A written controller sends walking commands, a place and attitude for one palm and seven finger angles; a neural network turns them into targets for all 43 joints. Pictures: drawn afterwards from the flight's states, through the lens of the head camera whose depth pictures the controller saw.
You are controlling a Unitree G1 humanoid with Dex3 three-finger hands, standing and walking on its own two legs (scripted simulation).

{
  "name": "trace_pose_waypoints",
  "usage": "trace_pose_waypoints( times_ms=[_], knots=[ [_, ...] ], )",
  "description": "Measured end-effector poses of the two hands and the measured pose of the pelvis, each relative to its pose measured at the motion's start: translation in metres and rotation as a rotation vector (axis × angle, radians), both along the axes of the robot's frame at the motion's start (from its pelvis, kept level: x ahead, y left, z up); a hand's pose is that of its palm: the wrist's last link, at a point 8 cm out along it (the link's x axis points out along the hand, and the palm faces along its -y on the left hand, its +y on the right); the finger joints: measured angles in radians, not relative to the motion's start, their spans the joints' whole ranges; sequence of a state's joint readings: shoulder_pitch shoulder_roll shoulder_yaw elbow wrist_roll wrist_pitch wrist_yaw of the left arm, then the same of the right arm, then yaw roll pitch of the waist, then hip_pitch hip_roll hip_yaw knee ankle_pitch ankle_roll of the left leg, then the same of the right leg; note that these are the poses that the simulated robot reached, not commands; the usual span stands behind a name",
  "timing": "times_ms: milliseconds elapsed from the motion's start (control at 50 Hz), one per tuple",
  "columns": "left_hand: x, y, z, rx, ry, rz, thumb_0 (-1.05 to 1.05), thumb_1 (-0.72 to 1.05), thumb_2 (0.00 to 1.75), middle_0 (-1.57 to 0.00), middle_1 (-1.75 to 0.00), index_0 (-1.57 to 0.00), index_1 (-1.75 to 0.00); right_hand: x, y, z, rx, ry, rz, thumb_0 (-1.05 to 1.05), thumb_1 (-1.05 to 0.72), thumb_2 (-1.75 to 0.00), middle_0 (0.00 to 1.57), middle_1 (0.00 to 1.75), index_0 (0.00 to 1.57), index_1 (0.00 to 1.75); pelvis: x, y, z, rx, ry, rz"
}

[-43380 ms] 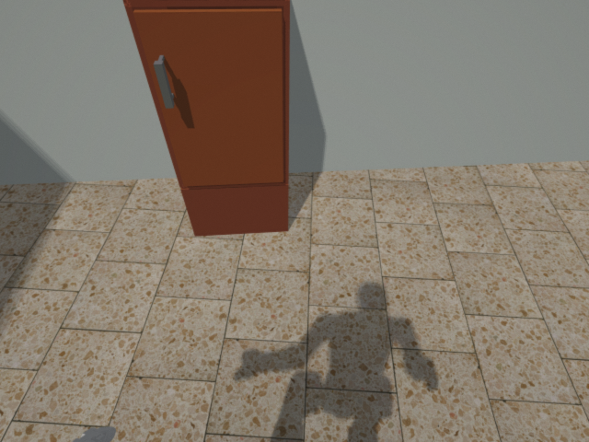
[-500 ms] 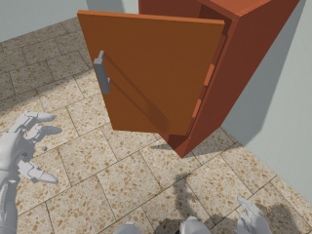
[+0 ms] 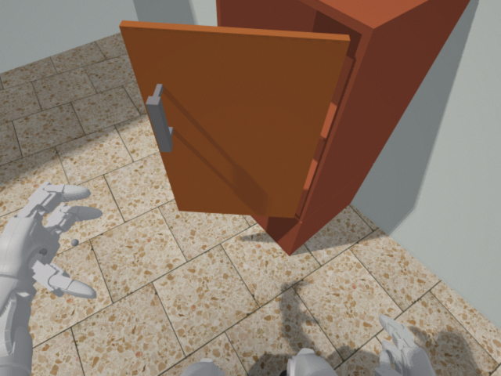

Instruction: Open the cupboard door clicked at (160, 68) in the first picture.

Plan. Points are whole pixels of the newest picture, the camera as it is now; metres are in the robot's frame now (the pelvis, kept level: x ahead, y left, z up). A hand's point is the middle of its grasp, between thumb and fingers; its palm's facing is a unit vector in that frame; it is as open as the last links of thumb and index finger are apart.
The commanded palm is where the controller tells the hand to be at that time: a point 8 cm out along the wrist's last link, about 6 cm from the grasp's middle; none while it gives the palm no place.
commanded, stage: move the hooked fingers beside the handle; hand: left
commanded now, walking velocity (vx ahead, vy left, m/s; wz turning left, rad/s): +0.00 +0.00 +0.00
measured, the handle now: (162, 119) +0.57 +0.21 +0.03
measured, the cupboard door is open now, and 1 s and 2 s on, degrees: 47 47 47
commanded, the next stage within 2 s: none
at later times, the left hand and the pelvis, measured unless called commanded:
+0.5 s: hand (90, 205) +0.35 +0.27 +0.05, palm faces +0.00 -1.00 -0.03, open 14.0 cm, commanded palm +0.33 +0.32 +0.05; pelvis +0.00 +0.00 -0.01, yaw -1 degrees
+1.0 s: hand (107, 168) +0.43 +0.27 +0.05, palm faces -0.01 -1.00 -0.01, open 14.0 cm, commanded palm +0.41 +0.32 +0.05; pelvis -0.01 +0.00 -0.02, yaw -2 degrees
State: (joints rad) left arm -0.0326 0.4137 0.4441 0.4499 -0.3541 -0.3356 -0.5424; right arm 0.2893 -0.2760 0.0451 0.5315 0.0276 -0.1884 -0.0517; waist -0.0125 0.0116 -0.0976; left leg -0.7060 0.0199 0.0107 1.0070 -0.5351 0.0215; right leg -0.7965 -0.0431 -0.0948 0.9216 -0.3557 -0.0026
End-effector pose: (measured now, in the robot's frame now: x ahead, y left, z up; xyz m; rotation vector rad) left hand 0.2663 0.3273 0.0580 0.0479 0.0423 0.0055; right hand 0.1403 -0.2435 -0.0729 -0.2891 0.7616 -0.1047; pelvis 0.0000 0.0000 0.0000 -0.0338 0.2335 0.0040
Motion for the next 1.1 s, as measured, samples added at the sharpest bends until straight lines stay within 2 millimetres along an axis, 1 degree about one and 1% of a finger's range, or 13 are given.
trace_pose_waypoints(
  times_ms=[140,220,300,420,580,680,780,860,1020,1100],
  knots=[
    [0.001,0.002,-0.003,-0.013,0.001,0.010,-0.01,-0.50,0.30,-0.30,-1.20,-0.30,-1.20,0.003,0.000,-0.001,-0.004,-0.005,0.013,0.01,-0.90,-0.90,0.20,0.30,0.20,0.30,-0.002,-0.001,-0.002,0.000,0.002,0.003],
    [0.013,0.005,-0.006,-0.017,-0.002,0.018,-0.01,-0.50,0.30,-0.30,-1.20,-0.30,-1.20,0.002,-0.003,-0.005,-0.022,0.010,0.014,0.01,-0.90,-0.90,0.20,0.30,0.20,0.30,-0.004,-0.003,-0.004,-0.002,0.009,0.008],
    [0.030,-0.001,-0.002,-0.015,-0.019,-0.013,-0.01,-0.51,0.30,-0.30,-1.20,-0.30,-1.20,-0.004,-0.006,-0.008,-0.030,0.028,0.000,0.01,-0.90,-0.90,0.20,0.30,0.20,0.30,-0.005,-0.002,-0.006,-0.002,0.018,0.006],
    [0.052,-0.002,-0.003,-0.026,-0.003,-0.017,-0.01,-0.50,0.30,-0.30,-1.20,-0.30,-1.20,-0.018,-0.011,-0.011,-0.029,0.068,-0.033,0.01,-0.90,-0.90,0.20,0.30,0.20,0.30,-0.004,-0.002,-0.006,0.002,0.033,-0.006],
    [0.072,-0.001,-0.003,-0.021,-0.015,-0.010,-0.01,-0.50,0.30,-0.30,-1.20,-0.30,-1.20,-0.043,-0.017,-0.018,-0.037,0.159,-0.072,0.01,-0.90,-0.90,0.20,0.30,0.20,0.30,-0.004,-0.002,-0.007,0.003,0.054,-0.015],
    [0.089,-0.003,-0.007,-0.029,-0.001,-0.016,-0.01,-0.50,0.30,-0.30,-1.20,-0.30,-1.20,-0.057,-0.020,-0.024,-0.048,0.218,-0.089,0.01,-0.90,-0.90,0.20,0.30,0.20,0.30,-0.005,-0.001,-0.009,0.002,0.067,-0.015],
    [0.107,-0.005,-0.007,-0.028,-0.010,-0.020,-0.01,-0.50,0.30,-0.30,-1.20,-0.30,-1.20,-0.068,-0.022,-0.027,-0.054,0.259,-0.112,0.01,-0.91,-0.90,0.20,0.30,0.20,0.30,-0.006,0.000,-0.011,0.000,0.082,-0.020],
    [0.121,-0.002,-0.008,-0.035,-0.008,-0.015,-0.01,-0.50,0.30,-0.30,-1.20,-0.30,-1.20,-0.076,-0.022,-0.029,-0.057,0.289,-0.127,0.01,-0.91,-0.90,0.20,0.30,0.20,0.30,-0.007,0.000,-0.013,-0.002,0.094,-0.025],
    [0.143,0.001,-0.010,-0.036,0.004,-0.017,-0.01,-0.50,0.30,-0.30,-1.20,-0.30,-1.20,-0.092,-0.022,-0.033,-0.065,0.365,-0.147,0.00,-0.91,-0.90,0.20,0.30,0.20,0.30,-0.007,0.003,-0.017,-0.007,0.119,-0.026],
    [0.156,0.000,-0.011,-0.032,-0.001,-0.026,-0.01,-0.50,0.30,-0.30,-1.20,-0.30,-1.20,-0.101,-0.022,-0.036,-0.074,0.408,-0.156,0.00,-0.91,-0.90,0.20,0.30,0.20,0.30,-0.008,0.004,-0.019,-0.011,0.135,-0.024]
  ],
)
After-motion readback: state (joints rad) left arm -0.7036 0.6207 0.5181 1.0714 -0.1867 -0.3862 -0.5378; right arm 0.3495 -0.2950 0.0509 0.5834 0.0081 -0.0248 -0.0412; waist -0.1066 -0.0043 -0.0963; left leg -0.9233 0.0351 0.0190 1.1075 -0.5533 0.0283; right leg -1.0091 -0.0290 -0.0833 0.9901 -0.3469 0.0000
